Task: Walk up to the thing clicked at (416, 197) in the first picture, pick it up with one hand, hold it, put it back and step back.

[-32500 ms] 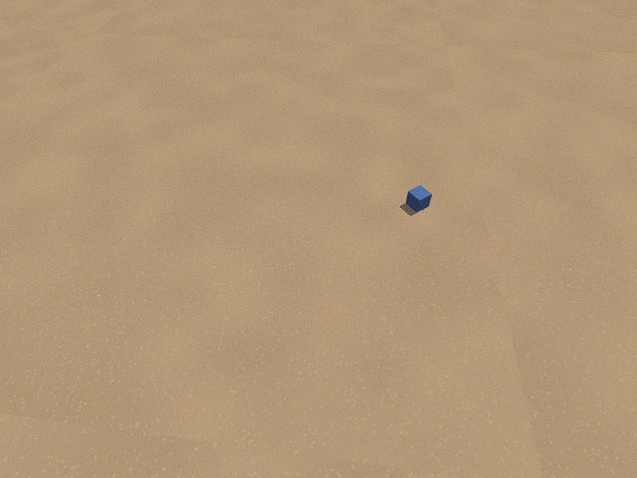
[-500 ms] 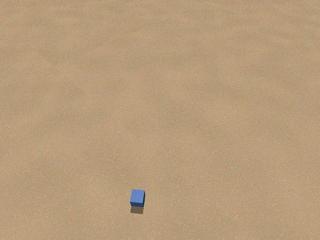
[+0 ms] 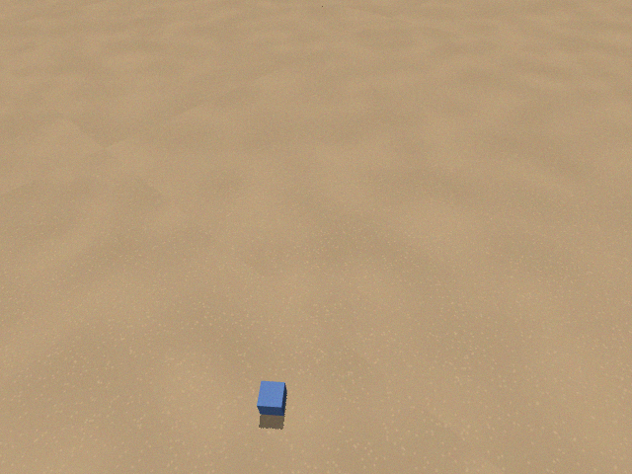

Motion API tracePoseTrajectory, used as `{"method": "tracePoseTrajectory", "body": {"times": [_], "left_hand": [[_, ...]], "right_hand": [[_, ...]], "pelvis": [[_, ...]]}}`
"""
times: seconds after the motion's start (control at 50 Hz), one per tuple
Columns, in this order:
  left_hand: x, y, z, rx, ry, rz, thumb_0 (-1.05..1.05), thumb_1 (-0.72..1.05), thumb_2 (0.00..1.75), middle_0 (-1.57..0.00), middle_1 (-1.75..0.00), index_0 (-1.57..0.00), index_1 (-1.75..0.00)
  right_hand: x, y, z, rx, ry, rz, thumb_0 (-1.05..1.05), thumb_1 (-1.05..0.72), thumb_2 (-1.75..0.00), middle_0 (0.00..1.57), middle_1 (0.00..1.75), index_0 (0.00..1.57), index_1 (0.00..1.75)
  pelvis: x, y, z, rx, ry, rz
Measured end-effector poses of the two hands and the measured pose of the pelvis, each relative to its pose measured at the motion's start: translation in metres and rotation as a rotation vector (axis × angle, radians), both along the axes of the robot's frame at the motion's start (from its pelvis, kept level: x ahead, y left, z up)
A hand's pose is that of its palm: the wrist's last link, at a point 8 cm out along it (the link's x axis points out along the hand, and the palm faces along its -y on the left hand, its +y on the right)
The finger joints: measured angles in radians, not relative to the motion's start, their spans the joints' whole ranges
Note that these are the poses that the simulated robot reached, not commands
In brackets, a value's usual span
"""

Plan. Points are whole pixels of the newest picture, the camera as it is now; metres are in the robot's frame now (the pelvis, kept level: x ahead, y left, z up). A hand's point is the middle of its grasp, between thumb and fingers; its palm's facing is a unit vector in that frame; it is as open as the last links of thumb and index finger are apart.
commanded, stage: stand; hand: left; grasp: from above
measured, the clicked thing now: (272, 398) +0.47 +0.20 -0.74
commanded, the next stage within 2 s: step back in 1.54 s
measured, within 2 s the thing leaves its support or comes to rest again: neither
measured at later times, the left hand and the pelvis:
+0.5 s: hand out of the picture +0.08 +0.23 -0.16, palm faces +0.00 -0.95 -0.32, open 7.4 cm; pelvis +0.01 -0.01 +0.00, yaw -1 degrees
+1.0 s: hand out of the picture +0.10 +0.23 -0.15, palm faces -0.02 -0.94 -0.34, open 7.4 cm; pelvis +0.02 -0.01 +0.00, yaw -1 degrees
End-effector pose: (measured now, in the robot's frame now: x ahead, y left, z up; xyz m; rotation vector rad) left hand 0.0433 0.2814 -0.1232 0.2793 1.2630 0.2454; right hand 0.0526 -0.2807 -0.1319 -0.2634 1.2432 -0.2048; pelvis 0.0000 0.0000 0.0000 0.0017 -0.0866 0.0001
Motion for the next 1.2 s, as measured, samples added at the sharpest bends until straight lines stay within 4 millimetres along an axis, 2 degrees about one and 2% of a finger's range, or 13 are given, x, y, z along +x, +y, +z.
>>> {"method": "tracePoseTrajectory", "body": {"times": [0.26, 0.66, 1.2], "left_hand": [[0.01, -0.008, 0.0, -0.009, 0.009, -0.016, 0.01, 0.9, 0.9, -0.2, -0.3, -0.2, -0.3], [0.042, -0.011, 0.002, -0.015, -0.026, -0.045, 0.01, 0.9, 0.9, -0.2, -0.3, -0.2, -0.3], [0.059, -0.006, 0.007, 0.002, -0.034, -0.066, 0.01, 0.9, 0.9, -0.2, -0.3, -0.2, -0.3]], "right_hand": [[-0.004, -0.012, 0.001, -0.01, 0.028, -0.008, 0.01, -0.91, -0.9, 0.2, 0.3, 0.2, 0.3], [0.014, -0.01, 0.003, -0.003, 0.011, -0.01, 0.01, -0.91, -0.9, 0.2, 0.3, 0.2, 0.3], [0.029, -0.022, 0.007, -0.017, 0.002, -0.013, 0.01, -0.91, -0.89, 0.2, 0.3, 0.2, 0.3]], "pelvis": [[0.003, -0.007, 0.001, -0.001, 0.01, -0.006], [0.014, -0.008, 0.002, -0.001, 0.025, -0.016], [0.024, -0.011, 0.003, 0.001, 0.035, -0.024]]}}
